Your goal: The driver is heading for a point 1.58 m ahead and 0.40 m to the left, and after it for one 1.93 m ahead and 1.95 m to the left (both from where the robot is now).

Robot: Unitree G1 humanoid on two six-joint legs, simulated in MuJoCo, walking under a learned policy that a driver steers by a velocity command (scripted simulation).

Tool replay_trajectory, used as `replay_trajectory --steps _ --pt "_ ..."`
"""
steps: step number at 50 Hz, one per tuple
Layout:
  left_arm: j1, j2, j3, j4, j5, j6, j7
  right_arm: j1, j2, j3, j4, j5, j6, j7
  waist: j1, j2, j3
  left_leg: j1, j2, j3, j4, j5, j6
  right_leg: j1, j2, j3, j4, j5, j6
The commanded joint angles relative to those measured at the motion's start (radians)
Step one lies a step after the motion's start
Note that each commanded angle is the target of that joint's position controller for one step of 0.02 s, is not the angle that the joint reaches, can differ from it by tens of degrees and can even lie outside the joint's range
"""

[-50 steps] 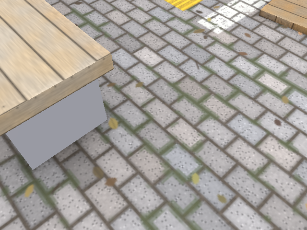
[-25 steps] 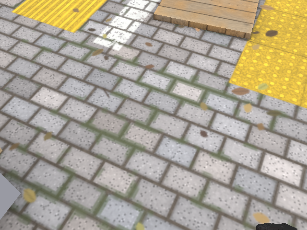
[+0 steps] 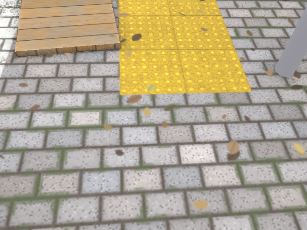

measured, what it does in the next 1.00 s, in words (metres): walks ahead, turning left: right foot, then left foot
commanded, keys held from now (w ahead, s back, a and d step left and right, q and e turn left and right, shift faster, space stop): w+q+shift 0.78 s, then w+e+shift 0.22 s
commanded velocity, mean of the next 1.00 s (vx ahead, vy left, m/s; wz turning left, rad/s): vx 0.77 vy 0.00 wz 0.41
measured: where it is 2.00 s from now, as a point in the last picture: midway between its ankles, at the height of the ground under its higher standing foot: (70, 67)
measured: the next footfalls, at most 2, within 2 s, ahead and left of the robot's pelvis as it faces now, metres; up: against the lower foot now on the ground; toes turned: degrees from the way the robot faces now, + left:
right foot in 0.32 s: +0.09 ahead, -0.12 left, +0.00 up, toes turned +6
left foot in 0.74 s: +0.45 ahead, +0.22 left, +0.00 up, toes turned +30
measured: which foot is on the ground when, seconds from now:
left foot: down 0.00-0.32, up 0.34-0.72, down 0.74-1.00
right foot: up 0.00-0.30, down 0.32-0.76, up 0.78-1.00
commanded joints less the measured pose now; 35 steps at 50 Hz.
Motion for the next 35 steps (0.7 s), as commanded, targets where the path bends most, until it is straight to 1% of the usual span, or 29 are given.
replay_trajectory --steps 1,2,3,4,5,6,7,8,10,11,13,14,15,16,17,18,19,20,21,22,23,24,27,29,31,32,33,34,35 --pt "0.091 0.097 0.018 -0.025 0.0 0.006 -0.023 -0.01 -0.101 -0.022 -0.077 -0.009 -0.011 0.013 0.003 0.178 -0.109 0.071 0.227 -0.158 -0.142 0.003 0.139 -0.052 -0.08 -0.077 0.283 0.034 0.004" --pt "0.071 0.087 0.008 -0.032 0.002 0.006 -0.032 0.042 -0.109 -0.026 -0.061 -0.011 -0.018 0.023 -0.02 0.203 -0.11 0.106 0.219 -0.19 -0.17 -0.192 0.132 -0.088 -0.085 -0.075 0.26 0.044 -0.004" --pt "0.047 0.074 -0.002 -0.035 0.007 0.001 -0.039 0.085 -0.121 -0.032 -0.04 -0.01 -0.025 0.034 -0.039 0.227 -0.091 0.13 0.216 -0.236 -0.204 -0.375 0.129 -0.127 -0.084 -0.068 0.221 0.044 -0.008" --pt "0.026 0.056 -0.011 -0.03 0.013 -0.006 -0.041 0.124 -0.121 -0.034 -0.018 -0.01 -0.034 0.043 -0.058 0.232 -0.059 0.143 0.22 -0.276 -0.232 -0.464 0.131 -0.151 -0.079 -0.049 0.174 0.049 -0.01" --pt "-0.002 0.052 -0.016 -0.03 0.016 -0.014 -0.042 0.155 -0.126 -0.038 0.002 -0.006 -0.042 0.048 -0.067 0.226 -0.025 0.158 0.222 -0.299 -0.247 -0.477 0.138 -0.17 -0.084 -0.048 0.123 0.056 -0.01" --pt "-0.025 0.054 -0.02 -0.03 0.023 -0.022 -0.041 0.179 -0.131 -0.043 0.022 0.001 -0.048 0.052 -0.062 0.217 -0.013 0.179 0.218 -0.314 -0.253 -0.459 0.144 -0.175 -0.115 -0.087 0.062 0.068 -0.009" --pt "-0.049 0.054 -0.026 -0.029 0.03 -0.03 -0.039 0.195 -0.132 -0.047 0.032 0.007 -0.052 0.056 -0.062 0.211 -0.014 0.188 0.206 -0.317 -0.258 -0.431 0.148 -0.155 -0.155 -0.154 -0.007 0.072 0.0" --pt "-0.084 0.042 -0.035 -0.033 0.029 -0.04 -0.035 0.212 -0.137 -0.052 0.038 0.009 -0.054 0.06 -0.073 0.215 -0.016 0.176 0.192 -0.327 -0.258 -0.404 0.155 -0.119 -0.165 -0.188 -0.083 0.053 0.013" --pt "-0.152 0.012 -0.053 -0.048 0.015 -0.061 -0.027 0.245 -0.15 -0.064 0.058 0.006 -0.053 0.064 -0.087 0.227 -0.006 0.129 0.174 -0.347 -0.251 -0.372 0.166 -0.029 -0.156 -0.202 -0.228 -0.007 0.024" --pt "-0.164 0.003 -0.06 -0.053 0.006 -0.07 -0.022 0.248 -0.158 -0.071 0.066 0.006 -0.051 0.065 -0.079 0.231 0.0 0.094 0.167 -0.354 -0.243 -0.367 0.17 0.027 -0.146 -0.203 -0.305 -0.033 0.02" --pt "-0.123 -0.003 -0.067 -0.044 -0.012 -0.084 -0.003 0.205 -0.164 -0.082 0.064 0.008 -0.041 0.069 -0.035 0.222 0.009 -0.012 0.145 -0.358 -0.21 -0.329 0.173 0.184 -0.129 -0.211 -0.472 -0.024 -0.009" --pt "-0.066 -0.01 -0.069 -0.027 -0.018 -0.093 0.013 0.176 -0.155 -0.085 0.058 0.011 -0.036 0.071 0.003 0.19 0.006 -0.084 0.124 -0.35 -0.171 -0.303 0.161 0.308 -0.128 -0.222 -0.59 0.095 -0.029" --pt "0.013 0.005 -0.065 -0.003 -0.017 -0.105 0.031 0.151 -0.133 -0.085 0.05 0.02 -0.037 0.069 0.046 0.145 -0.014 -0.226 0.091 -0.329 -0.107 -0.298 0.128 0.518 -0.159 -0.205 -0.66 0.214 -0.053" --pt "0.141 0.069 -0.046 0.029 -0.01 -0.116 0.052 0.095 -0.09 -0.078 0.019 0.032 -0.053 0.07 0.115 0.08 -0.068 -0.47 0.042 -0.259 0.029 -0.336 0.077 0.804 -0.276 -0.125 -0.633 0.157 -0.078" --pt "0.234 0.137 -0.034 0.029 0.007 -0.121 0.066 0.103 0.03 -0.047 -0.015 0.046 -0.067 0.072 0.14 -0.132 -0.179 -0.565 -0.03 -0.104 0.38 -0.419 0.054 0.919 -0.563 0.155 -0.709 -0.186 -0.104" --pt "0.143 0.219 -0.006 0.017 0.02 -0.111 0.073 0.047 0.006 -0.041 -0.065 0.042 -0.072 0.069 0.114 -0.18 -0.096 -0.725 0.007 -0.012 0.531 -0.318 0.051 0.753 -0.703 0.402 -0.787 -0.39 -0.198" --pt "0.09 0.128 -0.023 0.007 0.025 -0.117 0.066 0.009 -0.051 -0.052 -0.06 0.024 -0.064 0.075 0.086 -0.06 -0.029 -0.743 0.08 -0.031 0.632 -0.235 0.052 0.685 -0.659 0.34 -0.777 -0.368 -0.206" --pt "0.052 0.062 -0.042 -0.003 0.016 -0.126 0.055 0.046 -0.056 -0.059 -0.034 0.014 -0.058 0.088 0.053 -0.042 -0.015 -0.733 0.081 -0.026 0.68 -0.178 0.042 0.656 -0.589 0.229 -0.779 -0.279 -0.174" --pt "0.039 0.036 -0.05 -0.007 0.014 -0.13 0.049 0.091 -0.061 -0.064 -0.01 0.006 -0.048 0.1 0.03 -0.05 -0.024 -0.708 0.089 -0.01 0.72 -0.15 0.028 0.632 -0.541 0.124 -0.791 -0.18 -0.148" --pt "0.055 0.03 -0.053 0.004 0.008 -0.133 0.051 0.092 -0.063 -0.067 -0.007 -0.006 -0.038 0.116 0.024 -0.059 -0.012 -0.71 0.104 0.012 0.774 -0.125 0.021 0.607 -0.51 0.035 -0.805 -0.109 -0.139" --pt "0.073 0.029 -0.053 0.017 0.004 -0.139 0.048 0.076 -0.05 -0.064 -0.014 -0.01 -0.032 0.125 0.024 -0.061 0.002 -0.72 0.114 0.023 0.816 -0.089 0.017 0.584 -0.483 -0.038 -0.817 -0.031 -0.133" --pt "0.091 0.029 -0.052 0.03 0.003 -0.146 0.042 0.051 -0.037 -0.06 -0.029 -0.01 -0.029 0.131 0.022 -0.058 0.016 -0.735 0.121 0.029 0.844 -0.059 0.015 0.566 -0.471 -0.092 -0.828 0.028 -0.13" --pt "0.104 0.014 -0.052 0.058 0.008 -0.167 0.028 -0.043 -0.033 -0.052 -0.079 -0.005 -0.019 0.145 0.005 -0.067 0.078 -0.741 0.144 0.036 0.815 0.022 0.015 0.492 -0.454 -0.231 -0.875 0.16 -0.126" --pt "0.097 0.006 -0.051 0.074 0.01 -0.178 0.026 -0.097 -0.03 -0.042 -0.106 -0.006 -0.017 0.156 -0.006 -0.055 0.112 -0.688 0.156 0.08 0.699 0.075 0.033 0.46 -0.44 -0.331 -0.901 0.262 -0.118" --pt "0.123 0.016 -0.048 0.097 0.007 -0.18 0.03 -0.168 -0.015 -0.027 -0.13 -0.012 -0.018 0.168 0.01 -0.019 0.136 -0.599 0.144 0.165 0.551 0.091 0.071 0.458 -0.432 -0.409 -0.915 0.403 -0.112" --pt "0.126 0.03 -0.046 0.106 0.007 -0.179 0.033 -0.182 -0.001 -0.019 -0.138 -0.011 -0.019 0.169 0.003 -0.011 0.133 -0.52 0.121 0.208 0.477 0.078 0.102 0.462 -0.431 -0.452 -0.888 0.599 -0.104" --pt "0.136 0.053 -0.042 0.111 0.007 -0.178 0.036 -0.174 0.001 -0.015 -0.137 -0.007 -0.018 0.164 -0.009 -0.02 0.098 -0.426 0.078 0.254 0.437 0.058 0.131 0.489 -0.438 -0.476 -0.824 0.928 -0.101" --pt "0.152 0.083 -0.034 0.115 0.01 -0.169 0.04 -0.132 -0.014 -0.019 -0.127 -0.002 -0.017 0.155 -0.039 -0.046 0.044 -0.353 0.028 0.288 0.43 0.012 0.152 0.548 -0.453 -0.483 -0.72 1.244 -0.098" --pt "0.141 0.123 -0.023 0.111 0.018 -0.151 0.045 -0.024 -0.043 -0.03 -0.103 0.005 -0.02 0.146 -0.107 -0.075 -0.035 -0.246 -0.012 0.289 0.426 -0.061 0.173 0.585 -0.473 -0.485 -0.545 1.444 -0.096"
Keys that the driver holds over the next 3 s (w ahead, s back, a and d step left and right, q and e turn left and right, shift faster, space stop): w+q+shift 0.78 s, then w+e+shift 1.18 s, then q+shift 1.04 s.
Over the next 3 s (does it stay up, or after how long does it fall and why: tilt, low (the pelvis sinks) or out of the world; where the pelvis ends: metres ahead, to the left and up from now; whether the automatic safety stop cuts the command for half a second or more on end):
stays up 1.74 0.43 0.04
